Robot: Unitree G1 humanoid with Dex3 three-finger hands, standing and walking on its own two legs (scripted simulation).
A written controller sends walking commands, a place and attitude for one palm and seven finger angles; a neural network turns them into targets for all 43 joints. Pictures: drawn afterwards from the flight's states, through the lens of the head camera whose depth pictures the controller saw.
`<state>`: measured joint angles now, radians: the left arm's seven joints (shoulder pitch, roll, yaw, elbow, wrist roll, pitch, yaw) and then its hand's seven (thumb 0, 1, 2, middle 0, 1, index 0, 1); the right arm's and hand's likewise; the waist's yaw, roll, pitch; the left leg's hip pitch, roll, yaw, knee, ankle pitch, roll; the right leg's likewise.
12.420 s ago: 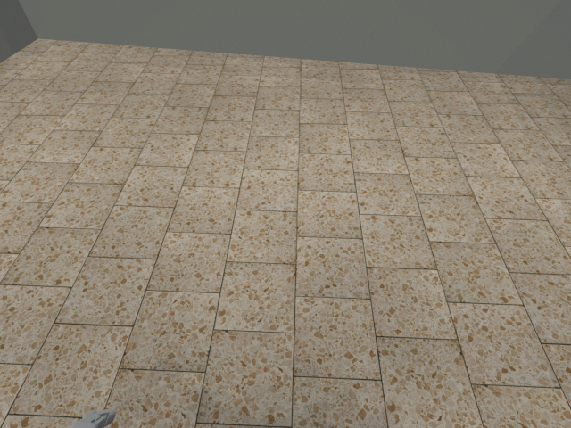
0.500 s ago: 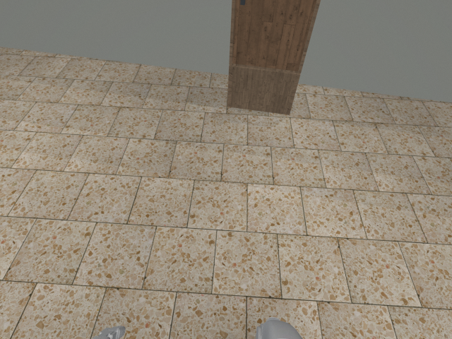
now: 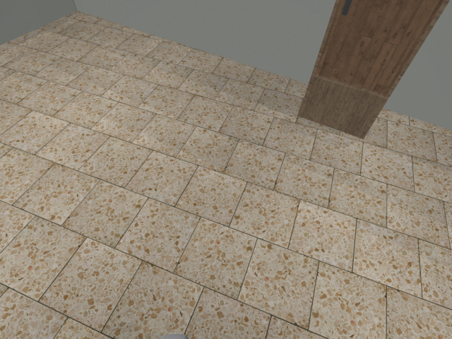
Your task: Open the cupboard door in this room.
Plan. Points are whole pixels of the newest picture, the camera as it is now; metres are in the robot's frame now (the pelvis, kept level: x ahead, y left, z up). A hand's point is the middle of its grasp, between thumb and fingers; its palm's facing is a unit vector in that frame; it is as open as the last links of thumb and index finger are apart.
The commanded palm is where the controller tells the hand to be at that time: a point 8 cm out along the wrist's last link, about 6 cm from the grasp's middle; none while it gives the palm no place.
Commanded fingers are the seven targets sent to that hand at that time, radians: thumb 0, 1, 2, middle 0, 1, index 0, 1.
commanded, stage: stand and wait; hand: left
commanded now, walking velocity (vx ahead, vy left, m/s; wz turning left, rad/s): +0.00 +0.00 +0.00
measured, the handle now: out of the picture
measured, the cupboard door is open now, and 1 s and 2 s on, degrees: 0 0 0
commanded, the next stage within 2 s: turn or walk to find it in 0.20 s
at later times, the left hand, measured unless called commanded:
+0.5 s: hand out of the picture +0.03 +0.19 -0.16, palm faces -0.02 -0.98 -0.22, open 7.4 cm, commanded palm none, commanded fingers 0.00 0.90 0.90 -0.20 -0.30 -0.20 -0.30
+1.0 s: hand out of the picture +0.10 +0.22 -0.17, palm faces -0.15 -0.97 -0.18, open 7.4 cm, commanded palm none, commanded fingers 0.00 0.90 0.90 -0.20 -0.30 -0.20 -0.30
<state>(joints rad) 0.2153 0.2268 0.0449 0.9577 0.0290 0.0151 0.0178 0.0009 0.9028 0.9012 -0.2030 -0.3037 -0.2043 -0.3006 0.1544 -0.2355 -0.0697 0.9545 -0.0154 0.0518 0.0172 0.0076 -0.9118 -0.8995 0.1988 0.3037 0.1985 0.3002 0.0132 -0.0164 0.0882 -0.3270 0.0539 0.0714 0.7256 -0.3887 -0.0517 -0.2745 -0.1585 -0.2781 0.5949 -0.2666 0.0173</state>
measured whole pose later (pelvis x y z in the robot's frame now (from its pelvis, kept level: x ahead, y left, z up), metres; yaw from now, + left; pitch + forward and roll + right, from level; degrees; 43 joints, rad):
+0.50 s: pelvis +0.00 +0.01 +0.00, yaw -5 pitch -2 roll +1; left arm 0.27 0.16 0.03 1.06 0.02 0.04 0.01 0.00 0.91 0.90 -0.20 -0.30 -0.20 -0.30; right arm 0.19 -0.17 -0.05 1.05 -0.02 0.02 -0.03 0.00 -0.92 -0.90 0.21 0.30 0.21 0.30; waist 0.02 0.01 0.05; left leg -0.21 0.02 0.18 0.54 -0.29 0.03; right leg -0.21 -0.05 -0.06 0.59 -0.34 0.03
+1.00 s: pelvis +0.09 +0.04 +0.00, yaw -13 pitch -1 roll +0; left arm 0.36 0.18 0.06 1.12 0.02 0.00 -0.01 0.00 0.91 0.90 -0.20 -0.30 -0.20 -0.30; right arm 0.23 -0.18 -0.05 1.01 -0.04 -0.06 0.00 0.01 -0.91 -0.90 0.20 0.30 0.20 0.30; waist 0.01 -0.02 0.02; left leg -0.29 0.09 0.15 0.59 -0.27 0.00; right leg -0.25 -0.02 0.02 0.84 -0.47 -0.02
